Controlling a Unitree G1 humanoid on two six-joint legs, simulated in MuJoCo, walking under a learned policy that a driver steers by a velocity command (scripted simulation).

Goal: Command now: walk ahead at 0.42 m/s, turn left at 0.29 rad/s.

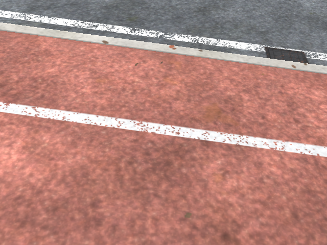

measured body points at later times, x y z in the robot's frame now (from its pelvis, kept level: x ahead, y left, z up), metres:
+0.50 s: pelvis +0.24 -0.09 -0.22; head +0.24 -0.12 +0.23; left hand +0.14 +0.15 -0.34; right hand +0.37 -0.34 -0.35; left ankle +0.46 +0.02 -0.88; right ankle +0.11 -0.16 -0.91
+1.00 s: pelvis +0.46 -0.11 -0.38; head +0.48 -0.11 +0.07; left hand +0.70 +0.04 -0.51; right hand +0.32 -0.32 -0.52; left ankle +0.49 -0.04 -1.12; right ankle +0.54 -0.26 -1.08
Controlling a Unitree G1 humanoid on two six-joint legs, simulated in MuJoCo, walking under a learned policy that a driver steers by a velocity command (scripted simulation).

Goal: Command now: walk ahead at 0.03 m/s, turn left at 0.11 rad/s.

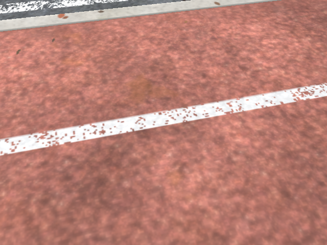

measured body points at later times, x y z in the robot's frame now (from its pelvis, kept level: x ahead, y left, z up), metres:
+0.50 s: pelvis +0.02 +0.03 -0.01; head +0.02 +0.07 +0.44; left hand +0.05 +0.32 -0.15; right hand +0.17 -0.21 -0.12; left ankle +0.00 +0.10 -0.74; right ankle +0.09 -0.10 -0.69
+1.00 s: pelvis +0.06 +0.04 -0.01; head +0.06 +0.03 +0.44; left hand +0.06 +0.31 -0.14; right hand +0.18 -0.19 -0.15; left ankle +0.00 +0.10 -0.73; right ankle +0.09 -0.08 -0.74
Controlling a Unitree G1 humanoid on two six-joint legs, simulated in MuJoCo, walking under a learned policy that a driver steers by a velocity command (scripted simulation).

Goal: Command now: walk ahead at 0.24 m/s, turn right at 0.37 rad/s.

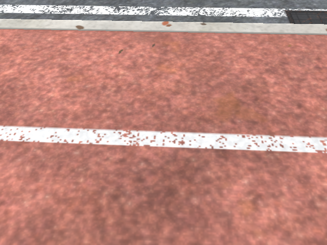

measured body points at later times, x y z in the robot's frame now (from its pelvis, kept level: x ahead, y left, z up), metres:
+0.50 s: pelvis +0.17 -0.01 +0.00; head +0.21 -0.01 +0.45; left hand +0.43 +0.15 -0.10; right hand +0.04 -0.22 -0.13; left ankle +0.06 +0.11 -0.73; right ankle +0.28 -0.14 -0.68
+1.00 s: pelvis +0.42 -0.11 +0.01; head +0.44 -0.12 +0.46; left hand +0.43 +0.14 -0.13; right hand +0.48 -0.37 -0.13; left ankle +0.61 -0.01 -0.67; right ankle +0.31 -0.13 -0.73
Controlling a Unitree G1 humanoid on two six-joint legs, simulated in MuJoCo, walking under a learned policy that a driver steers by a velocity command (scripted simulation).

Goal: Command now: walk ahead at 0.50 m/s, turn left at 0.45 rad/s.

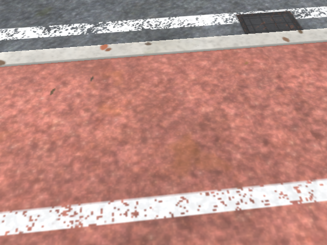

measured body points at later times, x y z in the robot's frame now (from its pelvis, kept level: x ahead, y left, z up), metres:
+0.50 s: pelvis +0.25 +0.04 +0.00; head +0.29 +0.07 +0.45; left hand +0.36 +0.32 -0.11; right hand +0.34 -0.23 -0.12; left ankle +0.19 +0.08 -0.74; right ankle +0.43 -0.08 -0.68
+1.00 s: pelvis +0.35 +0.03 +0.00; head +0.38 +0.03 +0.45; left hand +0.33 +0.31 -0.13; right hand +0.53 -0.18 -0.13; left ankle +0.29 +0.15 -0.71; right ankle +0.46 -0.01 -0.74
